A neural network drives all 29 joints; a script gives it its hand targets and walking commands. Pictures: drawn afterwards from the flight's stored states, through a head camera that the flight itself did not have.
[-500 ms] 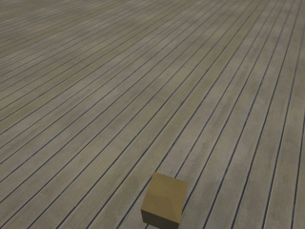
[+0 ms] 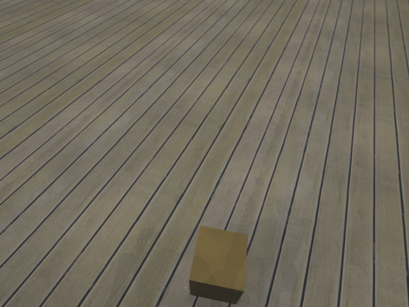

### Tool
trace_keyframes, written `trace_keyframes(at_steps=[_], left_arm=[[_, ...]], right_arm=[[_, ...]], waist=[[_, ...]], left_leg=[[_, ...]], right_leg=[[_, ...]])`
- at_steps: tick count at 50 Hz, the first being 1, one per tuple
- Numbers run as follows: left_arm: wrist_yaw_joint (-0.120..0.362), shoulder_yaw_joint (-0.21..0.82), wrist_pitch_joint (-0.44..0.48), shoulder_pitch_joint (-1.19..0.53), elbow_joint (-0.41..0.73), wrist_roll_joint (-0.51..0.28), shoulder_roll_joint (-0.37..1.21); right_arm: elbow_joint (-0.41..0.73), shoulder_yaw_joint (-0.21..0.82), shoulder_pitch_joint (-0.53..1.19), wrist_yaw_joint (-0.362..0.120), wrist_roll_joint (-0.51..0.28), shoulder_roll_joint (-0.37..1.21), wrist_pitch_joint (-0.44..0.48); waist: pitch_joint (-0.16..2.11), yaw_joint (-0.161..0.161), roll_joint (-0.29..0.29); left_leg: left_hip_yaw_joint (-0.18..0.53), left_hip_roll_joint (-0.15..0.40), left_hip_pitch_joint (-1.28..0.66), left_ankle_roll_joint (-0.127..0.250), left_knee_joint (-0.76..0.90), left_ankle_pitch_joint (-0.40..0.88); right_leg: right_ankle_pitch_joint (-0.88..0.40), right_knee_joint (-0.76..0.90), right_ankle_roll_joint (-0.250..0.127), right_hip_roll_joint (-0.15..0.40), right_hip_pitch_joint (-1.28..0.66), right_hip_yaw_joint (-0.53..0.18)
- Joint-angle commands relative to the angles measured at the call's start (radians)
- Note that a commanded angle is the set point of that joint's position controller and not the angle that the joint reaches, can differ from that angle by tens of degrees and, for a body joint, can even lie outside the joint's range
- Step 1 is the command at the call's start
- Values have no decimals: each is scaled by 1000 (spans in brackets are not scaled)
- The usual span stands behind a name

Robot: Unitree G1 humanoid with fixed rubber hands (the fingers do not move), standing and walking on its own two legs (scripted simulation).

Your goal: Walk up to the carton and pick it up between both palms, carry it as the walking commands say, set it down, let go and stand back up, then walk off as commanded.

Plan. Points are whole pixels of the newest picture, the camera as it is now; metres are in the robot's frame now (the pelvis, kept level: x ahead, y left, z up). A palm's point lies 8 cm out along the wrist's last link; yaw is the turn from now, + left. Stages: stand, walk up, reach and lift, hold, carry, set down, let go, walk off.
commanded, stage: walk up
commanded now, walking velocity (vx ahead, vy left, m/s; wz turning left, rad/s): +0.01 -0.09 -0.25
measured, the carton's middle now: (218, 265) +0.40 -0.04 -0.65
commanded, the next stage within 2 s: stand in 1.50 s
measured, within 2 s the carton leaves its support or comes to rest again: neither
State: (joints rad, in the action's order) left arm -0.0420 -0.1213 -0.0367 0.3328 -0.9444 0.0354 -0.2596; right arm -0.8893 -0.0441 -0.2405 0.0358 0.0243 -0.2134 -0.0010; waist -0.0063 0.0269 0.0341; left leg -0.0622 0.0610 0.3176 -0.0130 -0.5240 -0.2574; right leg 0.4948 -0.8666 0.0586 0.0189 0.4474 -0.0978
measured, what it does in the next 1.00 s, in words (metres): steps on the spot: right foot, then left foot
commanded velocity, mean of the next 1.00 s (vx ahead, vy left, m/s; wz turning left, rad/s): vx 0.00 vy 0.00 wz -0.14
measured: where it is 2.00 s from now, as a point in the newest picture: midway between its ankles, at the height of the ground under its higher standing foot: outside the picture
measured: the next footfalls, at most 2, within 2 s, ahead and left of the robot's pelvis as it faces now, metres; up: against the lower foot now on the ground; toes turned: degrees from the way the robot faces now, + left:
right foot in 0.38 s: +0.03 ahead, -0.18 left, +0.00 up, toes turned -7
left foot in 0.78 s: +0.01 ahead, +0.07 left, +0.00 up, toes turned -5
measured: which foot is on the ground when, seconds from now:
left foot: down 0.00-0.38, up 0.40-0.76, down 0.78-1.00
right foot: up 0.00-0.36, down 0.38-0.80, up 0.82-1.00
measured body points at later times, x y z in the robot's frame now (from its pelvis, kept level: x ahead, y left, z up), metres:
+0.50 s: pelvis +0.00 -0.05 +0.00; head +0.02 -0.08 +0.45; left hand +0.14 +0.17 -0.13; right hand -0.04 -0.30 -0.16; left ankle +0.00 +0.10 -0.70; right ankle -0.01 -0.17 -0.74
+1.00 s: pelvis -0.01 +0.01 +0.01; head +0.01 +0.03 +0.46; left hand +0.04 +0.26 -0.16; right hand +0.01 -0.24 -0.12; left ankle -0.02 +0.07 -0.74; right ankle -0.05 -0.14 -0.69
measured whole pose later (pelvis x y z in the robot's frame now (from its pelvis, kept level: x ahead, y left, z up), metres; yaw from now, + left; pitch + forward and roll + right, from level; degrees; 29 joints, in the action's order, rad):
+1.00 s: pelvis -0.01 +0.01 +0.01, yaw -9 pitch +0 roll -2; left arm -0.04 -0.08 -0.05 0.26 -1.02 0.02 -0.23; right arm -0.97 -0.02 -0.24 0.04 0.02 -0.17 0.00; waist -0.03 0.02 0.04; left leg -0.11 -0.02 0.16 0.09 -0.41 -0.25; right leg 0.41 -0.82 0.03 0.03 0.35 -0.01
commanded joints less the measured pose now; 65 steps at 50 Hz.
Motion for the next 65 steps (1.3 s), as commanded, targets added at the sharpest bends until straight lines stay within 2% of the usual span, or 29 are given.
trace_keyframes(at_steps=[1,3,6,12,16,17,18,19,20,21,23,25,29,30,33,35,38,39,40,41,42,45,47,49,53,56,60,62,65], left_arm=[[31,-10,-10,51,27,-4,-56],[46,-3,-26,53,18,-8,-58],[53,1,-44,-22,44,-14,-66],[67,25,-49,-161,101,-21,-19],[60,44,-13,-137,78,-31,14],[54,42,1,-97,54,-27,3],[45,38,17,-78,37,-18,-35],[41,33,35,-52,34,-13,-91],[40,31,51,-62,63,-9,-149],[34,15,51,-52,46,-24,-175],[29,52,52,-175,59,-9,-68],[20,73,52,-211,54,-9,-26],[10,61,50,-157,22,-16,-57],[12,47,44,-146,26,-8,-90],[6,43,42,-133,25,-8,-92],[-23,21,31,-12,-6,-13,-137],[-15,29,27,-136,10,-17,-100],[5,43,28,-161,11,-22,-54],[19,59,30,-138,20,-25,12],[10,55,19,-135,37,-20,17],[7,45,6,-135,14,-13,-18],[18,28,4,-57,-17,-16,-28],[14,40,-8,8,-83,-18,-3],[-3,38,-8,-60,-26,-18,-14],[-18,55,-7,-103,-12,-28,11],[-14,72,-15,-49,-81,-37,33],[-3,88,2,-20,-134,-44,34],[0,88,24,-38,-137,-32,-11],[4,102,37,-80,-148,-36,36]], right_arm=[[37,-43,-119,26,-1,-214,17],[49,-40,-101,25,5,-193,21],[32,-39,-126,24,9,-166,23],[-11,-50,-202,18,20,-175,22],[-41,-52,-143,-8,4,-165,10],[-47,-51,-122,-13,-9,-158,4],[-62,-46,-165,-18,-16,-132,3],[-61,-30,-188,-22,-12,-80,2],[-43,-17,-195,-17,4,-43,-6],[-35,-26,-141,-1,-19,-67,-26],[-64,-25,-132,-11,-16,-79,-34],[-123,-16,-193,-24,-17,-56,-37],[-123,-13,-110,-15,-11,-51,-42],[-96,-31,-57,0,-11,-71,-39],[-115,-26,-102,9,-15,-41,-32],[-68,-54,-46,-7,-3,-85,-43],[-79,-36,-122,-18,-19,-37,-17],[-90,-34,-159,-10,-19,-47,1],[-82,-47,-190,0,-2,-128,16],[-47,-49,-110,-1,5,-184,23],[-45,-22,-79,-2,4,-115,23],[-35,-2,31,8,-7,-105,10],[-56,11,-24,10,-11,-80,17],[-57,-9,-22,16,-6,-105,-3],[-88,-9,-90,22,-2,-82,-3],[-110,-6,-112,15,-12,-80,24],[-139,-2,-75,6,-24,-58,26],[-156,8,-116,-5,-26,-22,25],[-191,10,-116,-3,-12,-25,15]], waist=[[8,-9,-121],[34,-7,-204],[25,-33,-226],[0,-81,-319],[26,-44,-369],[26,-17,-315],[28,-16,-175],[44,-13,11],[51,-39,188],[91,14,248],[-18,-41,191],[-8,-79,179],[-11,-39,143],[-46,-20,166],[10,-23,109],[13,23,93],[56,-53,121],[49,-84,99],[53,-74,-104],[-9,-62,-234],[-38,-42,-138],[-57,22,-241],[-13,-1,-132],[-26,-17,-216],[-4,-62,-132],[3,-48,-85],[-27,-2,-106],[-20,-36,-10],[-64,-39,34]], left_leg=[[295,359,-144,91,202,448],[193,301,-137,81,170,579],[153,291,-164,106,173,549],[124,315,-229,143,172,583],[41,225,-115,89,134,439],[18,205,-59,66,92,342],[-12,174,14,39,18,194],[-26,118,105,2,-69,-78],[-28,63,173,-34,-225,-405],[44,54,90,-25,-273,-354],[55,40,100,-11,-349,-228],[44,27,9,-1,-336,-156],[15,2,-11,-1,-203,-172],[2,-23,28,-9,-204,-201],[8,-28,-34,-4,-59,-135],[50,-22,98,-10,-152,-193],[58,-18,-135,-1,86,-59],[53,3,-306,4,253,63],[248,201,-419,28,353,41],[405,368,-244,127,345,139],[327,324,-166,148,305,254],[106,140,-126,133,257,384],[131,168,-180,118,232,497],[85,123,-184,141,224,411],[203,188,-249,197,200,471],[291,259,-277,190,207,539],[193,164,-147,114,204,366],[125,62,-71,59,203,157],[100,38,-195,62,229,143]], right_leg=[[-19,-252,-7,-2,147,-45],[-87,-327,-2,-33,109,-25],[-137,-328,13,-52,128,0],[-96,-22,10,-15,106,93],[-185,293,-36,-58,-180,166],[-299,423,-47,-74,-287,191],[-369,523,-44,-20,-394,134],[-415,572,-51,141,-463,-15],[-769,541,-95,382,-452,-244],[-704,566,-203,395,-313,-223],[-543,604,-187,254,-243,-110],[-649,587,-175,189,-219,0],[-643,553,-203,203,-261,-11],[-679,546,-222,228,-247,-98],[-648,537,-210,269,-278,-148],[-648,559,-243,391,-371,-319],[-509,515,-169,269,-208,-164],[-385,473,-104,165,-84,-75],[-190,288,-52,47,47,33],[14,191,-37,-28,70,71],[3,109,-48,14,-20,6],[-78,-15,-47,0,-54,73],[-116,14,-25,5,-77,61],[-74,19,-26,9,-41,134],[-3,113,-40,21,-30,133],[-39,215,-55,23,-99,98],[-330,510,-69,35,-325,90],[-498,541,-88,140,-427,-8],[-422,570,-98,121,-298,4]])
